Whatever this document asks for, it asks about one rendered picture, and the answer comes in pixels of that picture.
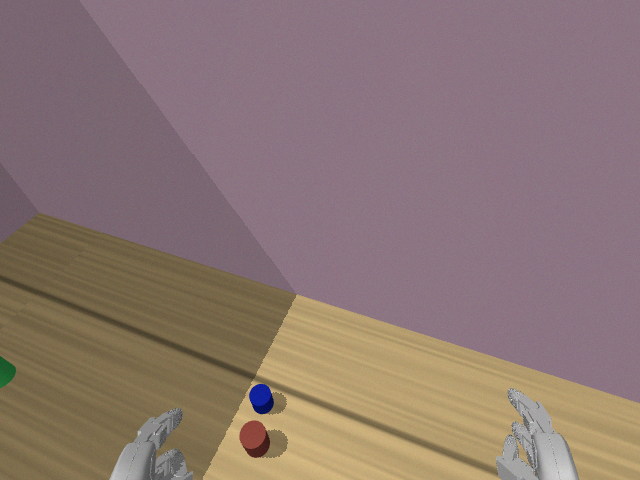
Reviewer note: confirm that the right robot hand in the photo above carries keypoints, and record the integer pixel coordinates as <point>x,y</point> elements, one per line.
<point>547,451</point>

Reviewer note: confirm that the left robot hand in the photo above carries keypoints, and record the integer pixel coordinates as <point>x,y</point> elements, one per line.
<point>138,459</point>

